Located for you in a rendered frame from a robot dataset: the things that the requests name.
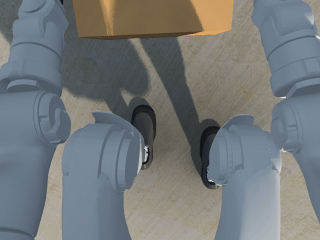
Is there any left robot upper arm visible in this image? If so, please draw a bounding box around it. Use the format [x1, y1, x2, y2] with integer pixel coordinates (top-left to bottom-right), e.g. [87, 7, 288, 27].
[0, 90, 71, 240]

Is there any robot left forearm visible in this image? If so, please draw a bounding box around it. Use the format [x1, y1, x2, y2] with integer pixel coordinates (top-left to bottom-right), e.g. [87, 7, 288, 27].
[0, 0, 69, 97]

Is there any carton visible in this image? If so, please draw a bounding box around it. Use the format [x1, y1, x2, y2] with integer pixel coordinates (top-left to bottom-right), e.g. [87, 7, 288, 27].
[72, 0, 234, 40]

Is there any robot right forearm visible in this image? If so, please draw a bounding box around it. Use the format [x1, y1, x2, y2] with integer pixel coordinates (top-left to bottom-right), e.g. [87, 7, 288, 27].
[251, 0, 320, 99]

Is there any robot right thigh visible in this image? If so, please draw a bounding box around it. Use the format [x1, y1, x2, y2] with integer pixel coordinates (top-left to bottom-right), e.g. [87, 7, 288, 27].
[211, 124, 281, 240]

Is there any right robot upper arm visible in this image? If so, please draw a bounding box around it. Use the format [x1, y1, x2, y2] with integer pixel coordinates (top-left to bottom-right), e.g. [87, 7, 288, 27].
[270, 92, 320, 223]

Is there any left robot foot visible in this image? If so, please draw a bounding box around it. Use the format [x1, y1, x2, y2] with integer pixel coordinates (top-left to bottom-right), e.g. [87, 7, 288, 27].
[131, 104, 156, 170]

